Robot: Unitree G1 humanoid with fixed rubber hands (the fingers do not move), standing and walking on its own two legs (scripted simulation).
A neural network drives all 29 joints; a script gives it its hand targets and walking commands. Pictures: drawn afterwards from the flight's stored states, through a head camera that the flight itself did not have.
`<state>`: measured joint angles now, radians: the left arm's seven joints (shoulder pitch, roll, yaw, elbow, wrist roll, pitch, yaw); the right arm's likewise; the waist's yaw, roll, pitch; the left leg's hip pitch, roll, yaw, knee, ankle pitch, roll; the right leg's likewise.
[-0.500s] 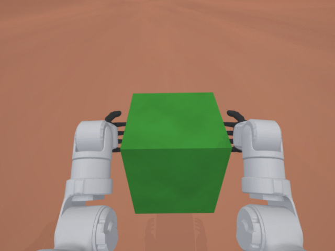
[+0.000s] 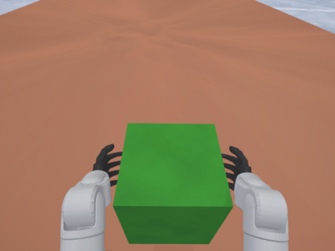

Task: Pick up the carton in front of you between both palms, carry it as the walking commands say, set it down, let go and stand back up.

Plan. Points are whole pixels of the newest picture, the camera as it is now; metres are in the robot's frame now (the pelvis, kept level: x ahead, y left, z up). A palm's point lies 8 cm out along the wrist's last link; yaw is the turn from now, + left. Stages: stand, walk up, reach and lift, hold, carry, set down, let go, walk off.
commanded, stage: carry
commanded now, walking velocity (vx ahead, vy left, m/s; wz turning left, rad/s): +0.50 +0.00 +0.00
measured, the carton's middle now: (170, 186) +0.30 +0.00 +0.03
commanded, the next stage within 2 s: none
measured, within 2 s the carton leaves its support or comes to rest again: neither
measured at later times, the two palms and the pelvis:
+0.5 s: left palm (116, 103) +0.57 +0.18 +0.10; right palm (205, 102) +0.58 -0.12 +0.10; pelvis +0.32 +0.03 +0.00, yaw -1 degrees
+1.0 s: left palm (137, 62) +0.91 +0.15 +0.10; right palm (201, 63) +0.91 -0.15 +0.09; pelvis +0.65 +0.00 +0.00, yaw +0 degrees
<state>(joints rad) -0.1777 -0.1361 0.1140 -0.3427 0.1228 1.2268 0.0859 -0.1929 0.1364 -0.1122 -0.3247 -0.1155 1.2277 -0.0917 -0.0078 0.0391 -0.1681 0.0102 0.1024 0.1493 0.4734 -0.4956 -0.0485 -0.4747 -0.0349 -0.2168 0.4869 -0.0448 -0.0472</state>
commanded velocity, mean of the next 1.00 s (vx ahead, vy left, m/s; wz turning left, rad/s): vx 0.50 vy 0.00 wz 0.00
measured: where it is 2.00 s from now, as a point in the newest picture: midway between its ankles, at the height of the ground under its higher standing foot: (167, 140)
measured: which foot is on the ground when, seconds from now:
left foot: up 0.00-0.46, down 0.48-0.96, up 0.98-1.00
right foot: down 0.00-0.48, up 0.50-0.94, down 0.96-1.00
